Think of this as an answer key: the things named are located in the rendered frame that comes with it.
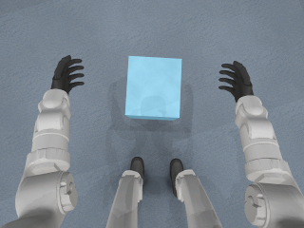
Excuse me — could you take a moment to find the robot left forearm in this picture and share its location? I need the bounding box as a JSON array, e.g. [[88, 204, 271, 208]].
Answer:
[[15, 88, 71, 217]]

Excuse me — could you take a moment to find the robot right forearm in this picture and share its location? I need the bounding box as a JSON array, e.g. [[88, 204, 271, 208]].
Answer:
[[235, 95, 304, 198]]

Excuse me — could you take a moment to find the robot right hand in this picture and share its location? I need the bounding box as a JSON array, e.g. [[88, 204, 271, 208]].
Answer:
[[218, 61, 254, 103]]

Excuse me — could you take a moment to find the robot left hand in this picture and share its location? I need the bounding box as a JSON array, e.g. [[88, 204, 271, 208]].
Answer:
[[50, 55, 85, 95]]

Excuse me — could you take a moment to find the robot right foot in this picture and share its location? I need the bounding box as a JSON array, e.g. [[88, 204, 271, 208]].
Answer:
[[169, 159, 183, 198]]

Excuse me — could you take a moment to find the carton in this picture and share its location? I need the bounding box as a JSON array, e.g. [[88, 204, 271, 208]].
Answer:
[[124, 56, 182, 121]]

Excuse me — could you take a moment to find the right robot upper arm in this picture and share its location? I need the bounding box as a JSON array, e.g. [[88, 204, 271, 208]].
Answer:
[[244, 182, 304, 228]]

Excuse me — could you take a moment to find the robot foot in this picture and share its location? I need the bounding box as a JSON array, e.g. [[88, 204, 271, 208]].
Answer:
[[169, 159, 183, 198], [130, 157, 144, 190]]

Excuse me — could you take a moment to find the left robot upper arm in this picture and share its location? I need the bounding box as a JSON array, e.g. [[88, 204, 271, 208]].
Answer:
[[1, 170, 78, 228]]

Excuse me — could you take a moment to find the robot left foot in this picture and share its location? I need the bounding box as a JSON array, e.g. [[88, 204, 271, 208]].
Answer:
[[130, 157, 144, 190]]

